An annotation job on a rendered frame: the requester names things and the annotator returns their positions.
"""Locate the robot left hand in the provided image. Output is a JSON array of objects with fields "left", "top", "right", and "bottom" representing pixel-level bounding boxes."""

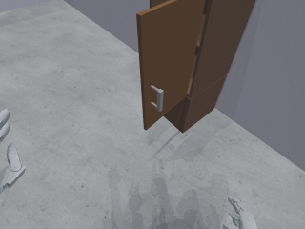
[{"left": 0, "top": 108, "right": 26, "bottom": 194}]

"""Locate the cupboard door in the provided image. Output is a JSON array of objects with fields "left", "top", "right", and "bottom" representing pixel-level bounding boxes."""
[{"left": 136, "top": 0, "right": 206, "bottom": 131}]

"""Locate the handle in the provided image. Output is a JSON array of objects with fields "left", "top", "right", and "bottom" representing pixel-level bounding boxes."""
[{"left": 151, "top": 85, "right": 164, "bottom": 112}]

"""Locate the robot right hand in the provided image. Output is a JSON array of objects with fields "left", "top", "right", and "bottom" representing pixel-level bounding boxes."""
[{"left": 222, "top": 195, "right": 258, "bottom": 229}]

